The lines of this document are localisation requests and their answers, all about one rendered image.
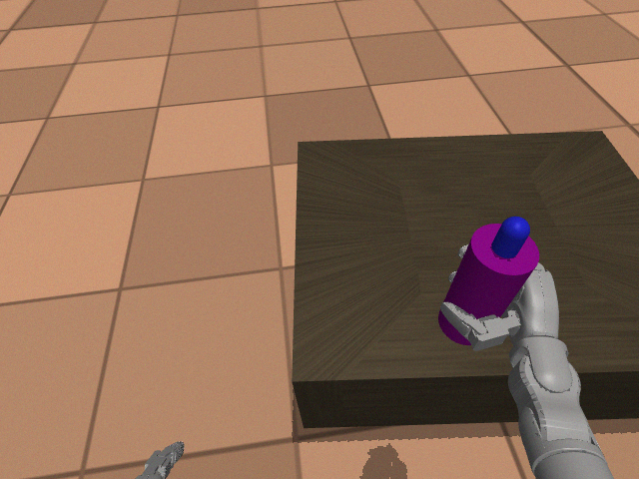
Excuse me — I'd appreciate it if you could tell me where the left robot hand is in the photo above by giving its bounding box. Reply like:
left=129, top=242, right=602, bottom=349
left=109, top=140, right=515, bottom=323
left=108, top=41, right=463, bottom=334
left=136, top=441, right=185, bottom=479

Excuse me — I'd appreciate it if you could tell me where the bottle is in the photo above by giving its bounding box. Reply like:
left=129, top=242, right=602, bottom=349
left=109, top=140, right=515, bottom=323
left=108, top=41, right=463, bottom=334
left=438, top=217, right=539, bottom=345

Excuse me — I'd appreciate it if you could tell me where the right robot hand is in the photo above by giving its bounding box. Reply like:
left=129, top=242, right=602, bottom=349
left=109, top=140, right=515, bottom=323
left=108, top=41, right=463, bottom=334
left=440, top=244, right=559, bottom=351

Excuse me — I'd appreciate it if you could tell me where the right robot arm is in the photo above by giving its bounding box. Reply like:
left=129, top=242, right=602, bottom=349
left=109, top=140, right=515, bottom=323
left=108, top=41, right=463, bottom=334
left=508, top=335, right=614, bottom=479

